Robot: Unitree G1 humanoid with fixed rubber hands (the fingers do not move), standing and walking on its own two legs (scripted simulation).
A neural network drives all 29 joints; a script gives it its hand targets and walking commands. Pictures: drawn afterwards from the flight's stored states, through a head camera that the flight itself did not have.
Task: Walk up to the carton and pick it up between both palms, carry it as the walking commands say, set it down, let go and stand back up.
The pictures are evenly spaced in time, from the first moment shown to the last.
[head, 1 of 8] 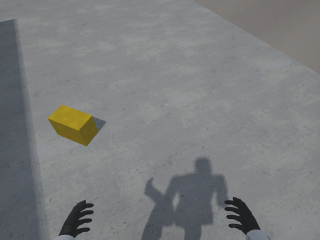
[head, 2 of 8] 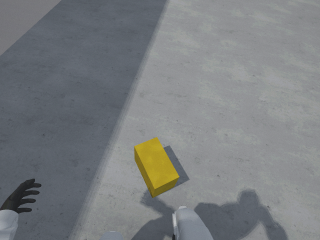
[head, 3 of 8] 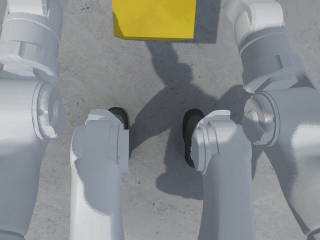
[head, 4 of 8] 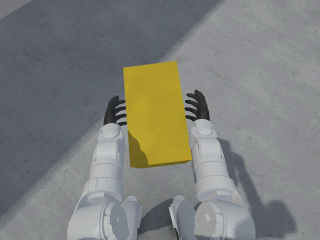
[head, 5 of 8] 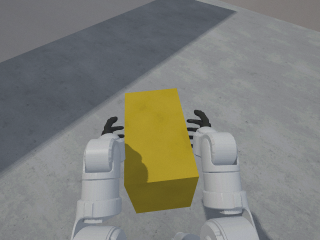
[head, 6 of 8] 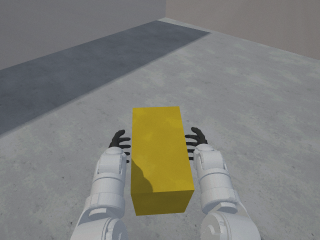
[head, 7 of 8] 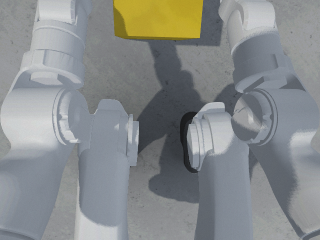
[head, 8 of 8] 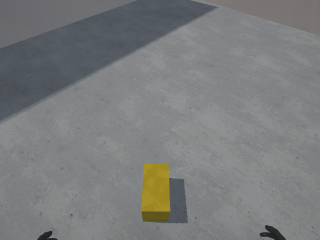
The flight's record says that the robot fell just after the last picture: no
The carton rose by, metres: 0.69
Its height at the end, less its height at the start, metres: +0.00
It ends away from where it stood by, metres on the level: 1.09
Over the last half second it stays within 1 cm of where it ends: yes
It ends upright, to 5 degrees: yes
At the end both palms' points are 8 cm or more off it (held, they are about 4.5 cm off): yes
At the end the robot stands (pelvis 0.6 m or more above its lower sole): yes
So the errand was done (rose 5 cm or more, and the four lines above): yes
